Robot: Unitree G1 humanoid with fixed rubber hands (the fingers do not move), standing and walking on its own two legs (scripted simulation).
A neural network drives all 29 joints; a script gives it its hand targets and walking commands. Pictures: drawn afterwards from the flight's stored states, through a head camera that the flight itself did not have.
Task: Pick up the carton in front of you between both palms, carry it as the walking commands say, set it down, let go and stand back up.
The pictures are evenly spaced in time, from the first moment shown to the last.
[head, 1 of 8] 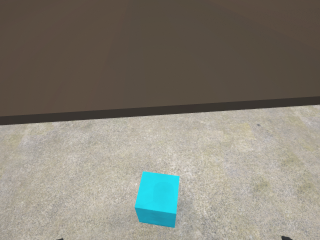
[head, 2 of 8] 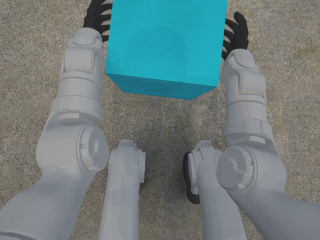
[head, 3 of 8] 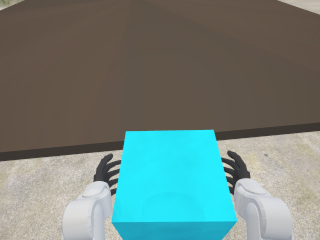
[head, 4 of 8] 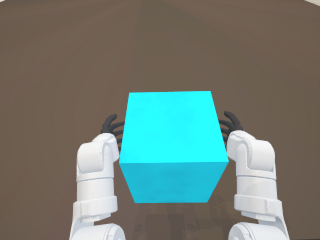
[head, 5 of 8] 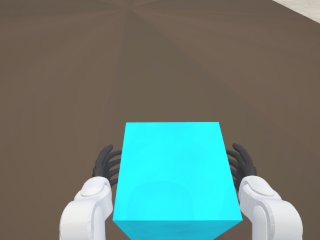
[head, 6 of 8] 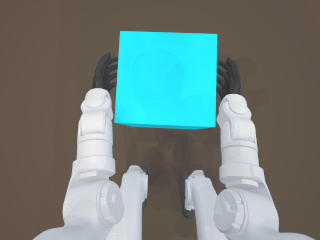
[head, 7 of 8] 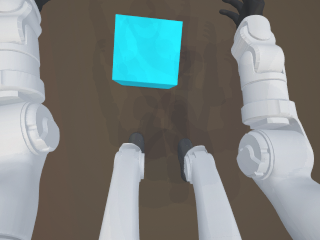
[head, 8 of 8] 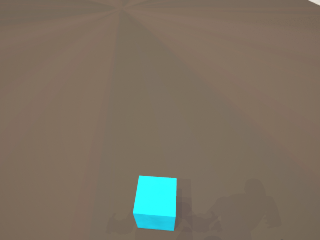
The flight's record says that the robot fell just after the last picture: no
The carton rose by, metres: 0.87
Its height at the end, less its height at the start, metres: +0.11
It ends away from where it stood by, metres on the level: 3.53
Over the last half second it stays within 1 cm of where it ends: yes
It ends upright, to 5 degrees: yes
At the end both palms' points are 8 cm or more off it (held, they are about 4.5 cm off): yes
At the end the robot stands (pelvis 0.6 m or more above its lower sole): yes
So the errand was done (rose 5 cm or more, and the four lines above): yes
